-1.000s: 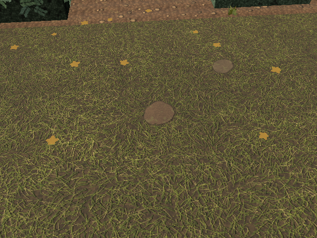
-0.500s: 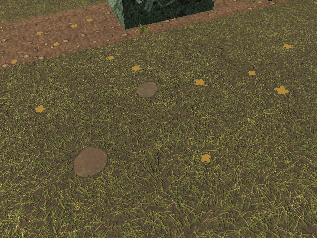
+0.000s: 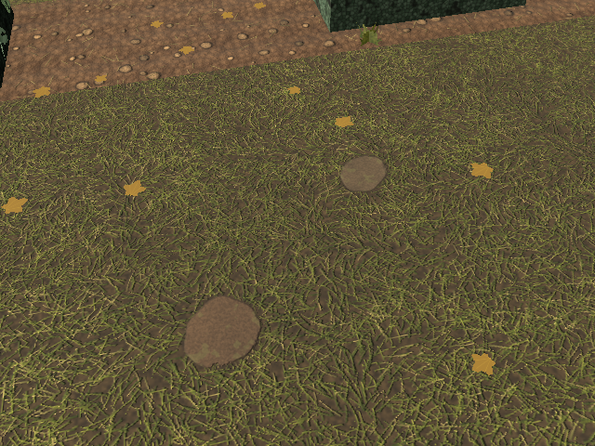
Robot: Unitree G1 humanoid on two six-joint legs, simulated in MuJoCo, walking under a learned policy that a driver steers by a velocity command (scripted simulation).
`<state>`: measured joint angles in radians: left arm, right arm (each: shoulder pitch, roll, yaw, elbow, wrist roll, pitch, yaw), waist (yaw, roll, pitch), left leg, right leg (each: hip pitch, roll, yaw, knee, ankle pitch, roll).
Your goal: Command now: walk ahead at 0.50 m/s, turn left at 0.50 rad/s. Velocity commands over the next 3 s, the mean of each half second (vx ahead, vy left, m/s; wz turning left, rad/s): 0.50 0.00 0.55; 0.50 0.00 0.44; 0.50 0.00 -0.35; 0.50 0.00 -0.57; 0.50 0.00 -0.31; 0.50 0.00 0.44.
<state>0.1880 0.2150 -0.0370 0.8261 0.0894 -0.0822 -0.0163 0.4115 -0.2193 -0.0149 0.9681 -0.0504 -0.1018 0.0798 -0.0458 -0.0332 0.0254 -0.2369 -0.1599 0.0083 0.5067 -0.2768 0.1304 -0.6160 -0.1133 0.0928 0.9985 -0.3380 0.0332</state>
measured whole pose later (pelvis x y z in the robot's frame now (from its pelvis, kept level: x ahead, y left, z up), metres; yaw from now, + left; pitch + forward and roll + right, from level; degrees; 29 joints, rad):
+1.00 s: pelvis +0.54 +0.12 -0.11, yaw +33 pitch +0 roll +4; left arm 0.08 0.25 0.00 0.74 0.05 -0.06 -0.05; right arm 0.53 -0.21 0.00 0.91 -0.03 -0.10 0.01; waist -0.07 -0.07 0.00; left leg -0.21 -0.10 -0.01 1.18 -0.85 0.05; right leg -0.43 -0.07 -0.02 0.46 0.37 -0.01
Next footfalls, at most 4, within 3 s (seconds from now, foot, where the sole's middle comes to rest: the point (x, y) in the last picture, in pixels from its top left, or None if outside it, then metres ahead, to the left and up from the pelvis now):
0.18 right None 0.31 -0.14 -0.77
0.66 left None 0.35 0.14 -0.77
1.02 right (258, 384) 0.72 0.11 -0.94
1.38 left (146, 344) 0.85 0.43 -0.94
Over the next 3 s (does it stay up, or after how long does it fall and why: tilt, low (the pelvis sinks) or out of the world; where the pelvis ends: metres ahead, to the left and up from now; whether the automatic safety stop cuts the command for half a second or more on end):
stays up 1.59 0.25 -0.32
